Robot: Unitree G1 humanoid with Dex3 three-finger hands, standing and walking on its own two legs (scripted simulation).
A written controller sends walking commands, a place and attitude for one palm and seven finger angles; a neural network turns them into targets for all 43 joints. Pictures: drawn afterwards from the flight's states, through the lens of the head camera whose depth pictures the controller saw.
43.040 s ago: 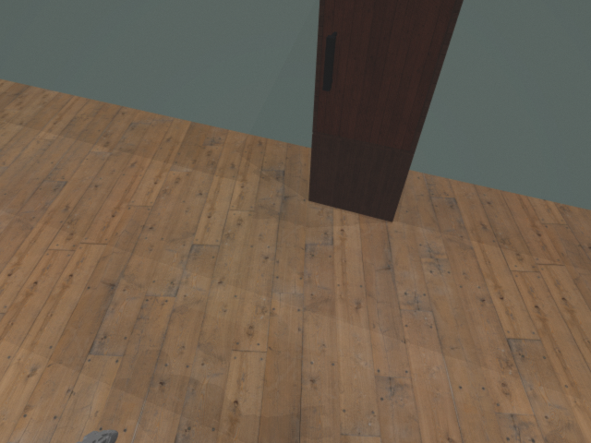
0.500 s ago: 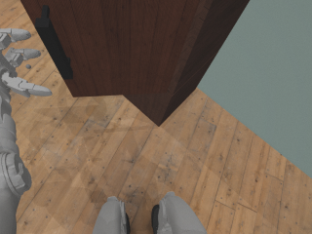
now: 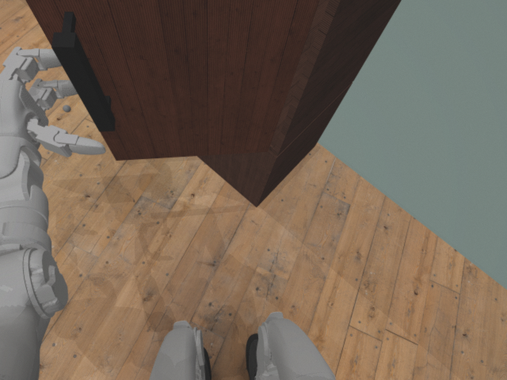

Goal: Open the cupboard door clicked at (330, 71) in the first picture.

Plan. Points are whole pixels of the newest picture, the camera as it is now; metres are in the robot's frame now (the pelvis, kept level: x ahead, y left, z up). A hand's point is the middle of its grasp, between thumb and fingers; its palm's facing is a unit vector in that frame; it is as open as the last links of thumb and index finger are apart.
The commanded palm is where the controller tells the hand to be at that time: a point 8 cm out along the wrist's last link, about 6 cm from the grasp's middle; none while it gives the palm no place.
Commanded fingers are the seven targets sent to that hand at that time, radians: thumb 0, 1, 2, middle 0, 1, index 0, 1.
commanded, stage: slide the fingers in behind the handle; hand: left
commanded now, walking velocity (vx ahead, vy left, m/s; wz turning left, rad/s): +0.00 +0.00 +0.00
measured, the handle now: (90, 78) +0.56 +0.21 +0.05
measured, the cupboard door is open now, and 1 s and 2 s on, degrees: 49 49 49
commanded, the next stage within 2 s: close the thumb around the handle in 1.00 s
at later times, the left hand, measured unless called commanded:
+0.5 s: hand (95, 108) +0.50 +0.20 +0.05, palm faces +0.06 -1.00 +0.00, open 14.0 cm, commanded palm +0.48 +0.24 +0.05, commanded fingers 0.00 -0.50 0.30 -0.30 -1.20 -0.30 -1.20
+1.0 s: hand (105, 106) +0.51 +0.19 +0.05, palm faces +0.06 -1.00 -0.01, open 14.0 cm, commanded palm +0.49 +0.23 +0.05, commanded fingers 0.00 -0.50 0.30 -0.30 -1.20 -0.30 -1.20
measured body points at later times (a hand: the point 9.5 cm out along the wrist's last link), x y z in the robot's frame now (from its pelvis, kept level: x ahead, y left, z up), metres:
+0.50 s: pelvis +0.00 +0.00 +0.00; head +0.15 +0.03 +0.43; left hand +0.49 +0.25 +0.06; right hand +0.02 -0.26 -0.11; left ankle +0.01 +0.08 -0.64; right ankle +0.03 -0.10 -0.64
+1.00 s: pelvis +0.00 -0.01 +0.00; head +0.15 +0.01 +0.42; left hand +0.50 +0.24 +0.05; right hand +0.01 -0.27 -0.11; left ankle +0.01 +0.08 -0.64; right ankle +0.03 -0.10 -0.64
